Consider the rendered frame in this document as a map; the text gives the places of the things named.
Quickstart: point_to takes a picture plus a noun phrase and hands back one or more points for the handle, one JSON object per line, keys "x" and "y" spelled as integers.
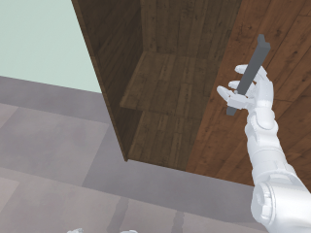
{"x": 252, "y": 69}

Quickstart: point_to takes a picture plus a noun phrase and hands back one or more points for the right robot hand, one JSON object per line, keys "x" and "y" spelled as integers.
{"x": 260, "y": 95}

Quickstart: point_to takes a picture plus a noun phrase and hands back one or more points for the robot right forearm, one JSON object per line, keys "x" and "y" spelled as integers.
{"x": 264, "y": 149}

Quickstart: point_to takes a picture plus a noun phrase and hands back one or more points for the robot right upper arm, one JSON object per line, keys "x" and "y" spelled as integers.
{"x": 282, "y": 207}

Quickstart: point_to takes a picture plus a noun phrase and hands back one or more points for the wardrobe door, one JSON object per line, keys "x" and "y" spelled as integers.
{"x": 220, "y": 148}

